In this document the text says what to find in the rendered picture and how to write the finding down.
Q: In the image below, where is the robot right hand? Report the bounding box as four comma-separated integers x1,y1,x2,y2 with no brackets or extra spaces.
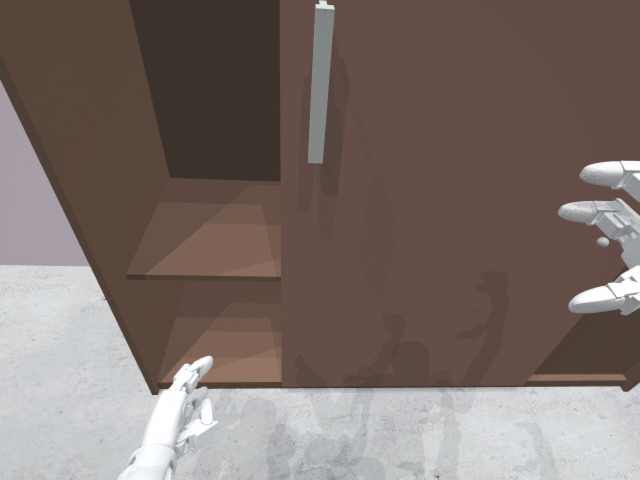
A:
558,161,640,316

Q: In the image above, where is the robot left hand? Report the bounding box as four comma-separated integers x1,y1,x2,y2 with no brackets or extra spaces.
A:
141,356,217,460

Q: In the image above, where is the handle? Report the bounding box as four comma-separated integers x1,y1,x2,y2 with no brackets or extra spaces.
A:
308,0,335,164

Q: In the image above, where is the left robot forearm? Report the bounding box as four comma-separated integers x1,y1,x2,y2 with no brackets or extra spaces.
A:
117,444,177,480

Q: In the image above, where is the wardrobe door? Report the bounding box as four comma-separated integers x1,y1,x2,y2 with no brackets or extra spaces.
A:
280,0,640,387
533,265,640,374

